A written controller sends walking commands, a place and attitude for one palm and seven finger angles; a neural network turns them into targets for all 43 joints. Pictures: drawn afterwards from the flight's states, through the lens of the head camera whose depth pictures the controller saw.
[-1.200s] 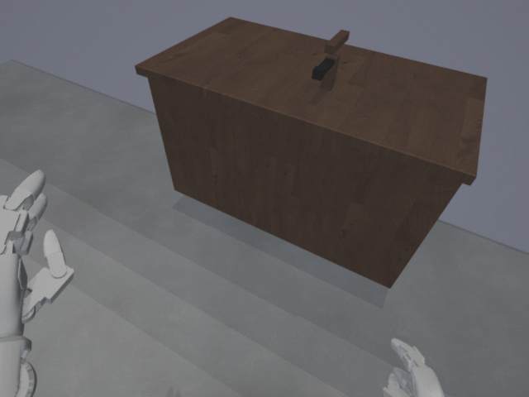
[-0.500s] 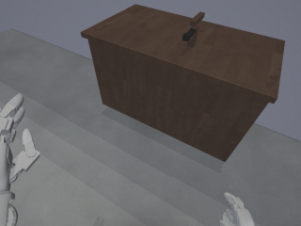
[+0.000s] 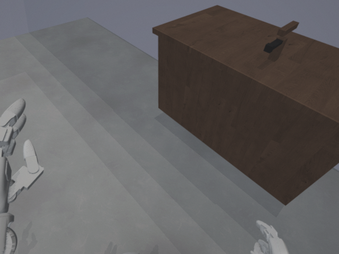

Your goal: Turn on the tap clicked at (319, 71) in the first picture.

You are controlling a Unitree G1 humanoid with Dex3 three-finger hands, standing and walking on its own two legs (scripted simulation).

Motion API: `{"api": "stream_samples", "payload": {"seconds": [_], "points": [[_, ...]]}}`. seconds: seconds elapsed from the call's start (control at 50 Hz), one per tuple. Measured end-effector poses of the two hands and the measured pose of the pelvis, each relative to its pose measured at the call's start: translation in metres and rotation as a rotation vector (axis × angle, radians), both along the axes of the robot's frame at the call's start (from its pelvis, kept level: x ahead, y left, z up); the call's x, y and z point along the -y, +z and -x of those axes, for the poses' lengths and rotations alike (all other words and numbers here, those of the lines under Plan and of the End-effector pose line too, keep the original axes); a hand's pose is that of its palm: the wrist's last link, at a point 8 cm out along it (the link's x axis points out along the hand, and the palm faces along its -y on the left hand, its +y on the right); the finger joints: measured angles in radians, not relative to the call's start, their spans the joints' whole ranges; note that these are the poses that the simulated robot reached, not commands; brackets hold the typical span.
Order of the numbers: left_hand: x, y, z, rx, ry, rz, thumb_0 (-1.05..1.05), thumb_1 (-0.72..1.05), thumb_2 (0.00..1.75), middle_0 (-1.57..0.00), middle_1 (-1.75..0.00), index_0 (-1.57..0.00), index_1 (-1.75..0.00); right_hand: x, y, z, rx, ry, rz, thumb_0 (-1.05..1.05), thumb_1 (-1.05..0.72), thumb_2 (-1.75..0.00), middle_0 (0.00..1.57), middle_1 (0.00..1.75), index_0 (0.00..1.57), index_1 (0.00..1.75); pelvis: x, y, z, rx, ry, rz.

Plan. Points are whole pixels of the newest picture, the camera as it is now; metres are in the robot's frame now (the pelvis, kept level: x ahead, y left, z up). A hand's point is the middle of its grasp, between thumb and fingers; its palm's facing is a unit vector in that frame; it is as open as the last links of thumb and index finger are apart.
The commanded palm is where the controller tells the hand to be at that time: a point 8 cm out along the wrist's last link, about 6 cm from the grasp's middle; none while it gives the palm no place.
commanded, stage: walk around to get in front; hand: left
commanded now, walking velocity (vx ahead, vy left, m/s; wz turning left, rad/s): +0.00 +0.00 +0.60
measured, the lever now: (269, 48) +0.89 -0.37 +0.07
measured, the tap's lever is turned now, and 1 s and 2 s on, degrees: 0 0 0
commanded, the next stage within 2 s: none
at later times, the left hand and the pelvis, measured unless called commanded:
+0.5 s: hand out of the picture +0.07 +0.26 +0.17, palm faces +0.66 -0.63 -0.41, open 7.4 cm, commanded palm +0.01 +0.29 +0.19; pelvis -0.05 -0.03 +0.01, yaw +19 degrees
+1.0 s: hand out of the picture -0.08 +0.26 +0.19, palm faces +0.79 -0.42 -0.44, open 7.4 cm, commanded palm -0.14 +0.26 +0.19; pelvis -0.10 -0.06 +0.01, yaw +37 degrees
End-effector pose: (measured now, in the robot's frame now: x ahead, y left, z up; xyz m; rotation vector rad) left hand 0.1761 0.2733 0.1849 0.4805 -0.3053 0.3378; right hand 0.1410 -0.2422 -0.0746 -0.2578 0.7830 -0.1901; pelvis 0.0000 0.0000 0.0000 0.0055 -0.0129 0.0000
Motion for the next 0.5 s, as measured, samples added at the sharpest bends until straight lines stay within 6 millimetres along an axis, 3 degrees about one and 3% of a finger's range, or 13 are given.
{"api": "stream_samples", "payload": {"seconds": [0.08, 0.14, 0.3, 0.4, 0.5], "points": [[-0.024, -0.003, 0.022, 0.046, 0.06, 0.004, 0.01, 0.89, 0.9, -0.22, -0.3, -0.21, -0.31, -0.009, 0.003, -0.017, 0.047, 0.049, 0.049, 0.01, -0.9, -0.9, 0.2, 0.3, 0.2, 0.3, -0.011, -0.01, 0.006, 0.0, 0.055, -0.006], [-0.035, -0.001, 0.039, 0.034, 0.101, -0.011, 0.02, 0.89, 0.9, -0.21, -0.3, -0.21, -0.31, -0.027, 0.008, -0.024, 0.068, 0.1, 0.014, 0.01, -0.9, -0.9, 0.2, 0.3, 0.2, 0.3, -0.01, -0.006, 0.014, 0.002, 0.098, 0.003], [-0.024, 0.012, 0.099, -0.015, 0.202, -0.028, 0.02, 0.89, 0.9, -0.21, -0.3, -0.21, -0.31, -0.065, 0.004, -0.03, 0.074, 0.277, -0.119, 0.01, -0.9, -0.9, 0.2, 0.3, 0.2, 0.3, 0.008, 0.002, 0.03, -0.004, 0.207, 0.036], [-0.015, 0.008, 0.131, -0.063, 0.325, -0.033, 0.01, 0.89, 0.9, -0.21, -0.3, -0.21, -0.31, -0.066, -0.012, -0.032, 0.035, 0.363, -0.147, 0.01, -0.9, -0.9, 0.2, 0.3, 0.2, 0.3, 0.026, -0.001, 0.043, 0.002, 0.265, 0.015], [-0.012, 0.003, 0.158, -0.08, 0.416, 0.037, 0.01, 0.89, 0.9, -0.21, -0.3, -0.21, -0.31, -0.053, -0.007, -0.028, -0.011, 0.4, -0.093, 0.01, -0.9, -0.9, 0.2, 0.3, 0.2, 0.3, 0.03, 0.01, 0.05, 0.009, 0.341, -0.025]]}}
